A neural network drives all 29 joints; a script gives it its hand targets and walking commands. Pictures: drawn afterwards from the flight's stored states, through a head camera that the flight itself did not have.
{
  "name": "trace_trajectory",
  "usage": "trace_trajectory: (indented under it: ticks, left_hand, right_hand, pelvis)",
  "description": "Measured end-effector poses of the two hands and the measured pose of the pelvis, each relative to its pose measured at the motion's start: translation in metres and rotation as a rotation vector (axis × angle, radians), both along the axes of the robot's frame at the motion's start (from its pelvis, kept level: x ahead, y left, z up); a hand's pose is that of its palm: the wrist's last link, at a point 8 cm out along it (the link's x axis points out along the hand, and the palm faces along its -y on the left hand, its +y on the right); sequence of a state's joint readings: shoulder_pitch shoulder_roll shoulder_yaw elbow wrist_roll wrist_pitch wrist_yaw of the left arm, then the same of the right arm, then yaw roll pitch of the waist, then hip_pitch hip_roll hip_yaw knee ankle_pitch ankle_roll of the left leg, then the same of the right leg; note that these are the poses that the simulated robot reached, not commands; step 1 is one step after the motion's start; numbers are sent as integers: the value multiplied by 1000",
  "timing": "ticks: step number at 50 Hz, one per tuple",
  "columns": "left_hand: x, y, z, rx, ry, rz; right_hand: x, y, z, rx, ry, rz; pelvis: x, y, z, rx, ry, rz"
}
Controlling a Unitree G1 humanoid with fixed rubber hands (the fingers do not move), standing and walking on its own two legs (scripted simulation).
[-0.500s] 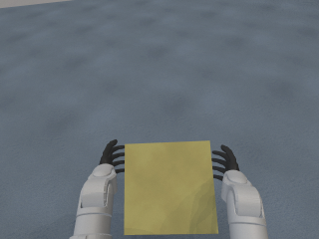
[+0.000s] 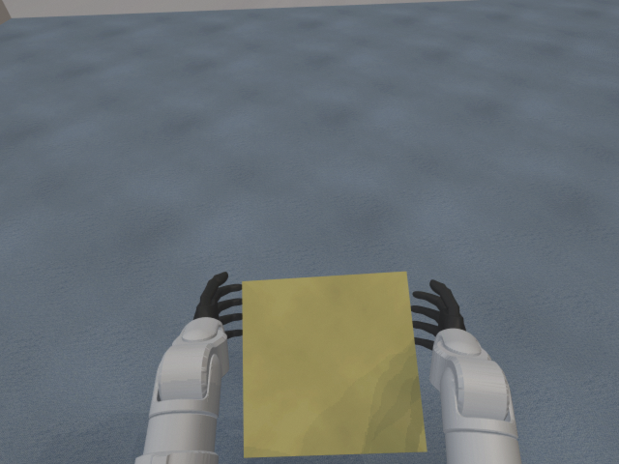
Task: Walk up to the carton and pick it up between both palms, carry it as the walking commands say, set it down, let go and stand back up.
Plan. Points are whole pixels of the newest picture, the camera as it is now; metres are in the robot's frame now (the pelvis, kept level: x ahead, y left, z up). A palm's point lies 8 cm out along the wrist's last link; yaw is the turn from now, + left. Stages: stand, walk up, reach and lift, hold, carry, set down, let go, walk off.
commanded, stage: carry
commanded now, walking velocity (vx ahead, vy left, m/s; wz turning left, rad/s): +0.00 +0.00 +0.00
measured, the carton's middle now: (329, 355) +0.30 +0.00 -0.05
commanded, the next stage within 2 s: none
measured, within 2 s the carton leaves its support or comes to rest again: neither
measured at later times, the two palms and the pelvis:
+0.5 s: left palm (197, 326) +0.28 +0.17 +0.05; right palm (435, 335) +0.28 -0.14 +0.05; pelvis +0.00 +0.01 +0.00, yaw +1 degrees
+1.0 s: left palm (197, 318) +0.28 +0.17 +0.07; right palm (439, 330) +0.28 -0.14 +0.06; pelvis +0.01 +0.01 +0.00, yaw +0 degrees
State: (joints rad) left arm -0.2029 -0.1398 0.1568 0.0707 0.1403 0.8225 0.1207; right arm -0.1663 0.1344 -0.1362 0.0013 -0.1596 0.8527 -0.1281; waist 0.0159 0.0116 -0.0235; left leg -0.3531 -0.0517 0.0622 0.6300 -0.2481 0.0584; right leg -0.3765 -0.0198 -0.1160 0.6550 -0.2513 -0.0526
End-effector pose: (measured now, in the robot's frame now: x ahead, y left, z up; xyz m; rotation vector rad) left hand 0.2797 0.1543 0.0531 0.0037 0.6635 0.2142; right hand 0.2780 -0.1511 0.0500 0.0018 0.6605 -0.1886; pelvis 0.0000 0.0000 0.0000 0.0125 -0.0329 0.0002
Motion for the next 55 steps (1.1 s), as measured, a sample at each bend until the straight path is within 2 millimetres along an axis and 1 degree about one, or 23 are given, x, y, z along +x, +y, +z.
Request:
trace_trajectory:
  ticks: [6,13,45,46,48,51,55]
  left_hand:
    - [1,11,-1,-5,4,6]
    - [2,17,-2,-7,5,9]
    - [5,15,0,-8,-12,-5]
    - [4,15,2,-19,-14,2]
    - [3,14,11,-43,-33,18]
    - [4,13,20,-37,-42,26]
    - [1,9,36,-22,-44,48]
  right_hand:
    - [3,11,0,-3,2,6]
    - [5,17,0,-3,5,11]
    - [6,14,-1,12,8,14]
    - [5,14,-1,17,7,7]
    - [5,13,5,40,-8,-16]
    - [6,13,12,46,-15,-22]
    - [3,11,27,43,-16,-25]
  pelvis:
    - [2,9,0,-4,3,6]
    - [4,14,1,-7,6,9]
    - [4,13,1,-6,8,9]
    - [4,13,1,-6,8,9]
    - [4,13,1,-6,8,9]
    - [6,12,1,-5,11,8]
    - [7,7,1,-3,14,6]
